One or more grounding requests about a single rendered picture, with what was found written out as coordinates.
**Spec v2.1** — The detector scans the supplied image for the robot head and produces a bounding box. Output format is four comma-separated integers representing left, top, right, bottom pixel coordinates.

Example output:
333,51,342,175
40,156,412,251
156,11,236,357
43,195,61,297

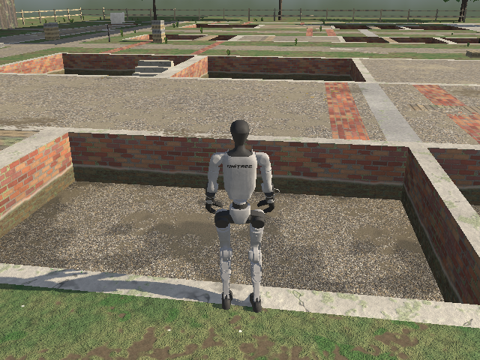
227,120,253,157

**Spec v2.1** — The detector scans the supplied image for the robot left hand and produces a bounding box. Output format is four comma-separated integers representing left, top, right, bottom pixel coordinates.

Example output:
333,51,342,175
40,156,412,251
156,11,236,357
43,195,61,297
205,201,223,214

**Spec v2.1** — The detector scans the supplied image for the robot right hand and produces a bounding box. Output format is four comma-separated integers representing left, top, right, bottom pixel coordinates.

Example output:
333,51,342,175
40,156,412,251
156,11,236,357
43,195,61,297
257,199,275,213

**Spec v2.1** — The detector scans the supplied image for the robot right upper arm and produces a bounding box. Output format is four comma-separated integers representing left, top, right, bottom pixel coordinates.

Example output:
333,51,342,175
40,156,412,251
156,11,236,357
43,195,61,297
256,152,273,193

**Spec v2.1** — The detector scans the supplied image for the robot torso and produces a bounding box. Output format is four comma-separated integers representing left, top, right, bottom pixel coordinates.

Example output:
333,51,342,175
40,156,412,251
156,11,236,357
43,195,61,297
222,149,258,224

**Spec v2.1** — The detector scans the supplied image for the robot left upper arm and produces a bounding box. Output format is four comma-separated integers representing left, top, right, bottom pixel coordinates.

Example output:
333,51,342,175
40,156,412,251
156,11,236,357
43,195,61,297
207,152,224,193

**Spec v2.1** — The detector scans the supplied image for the left robot forearm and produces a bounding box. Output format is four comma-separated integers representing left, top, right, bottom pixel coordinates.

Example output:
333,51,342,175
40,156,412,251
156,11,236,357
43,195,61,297
205,182,216,204

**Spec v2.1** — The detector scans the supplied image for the right robot forearm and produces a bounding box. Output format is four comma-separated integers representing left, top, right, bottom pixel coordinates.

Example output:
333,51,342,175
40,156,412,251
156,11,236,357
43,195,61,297
264,182,275,203

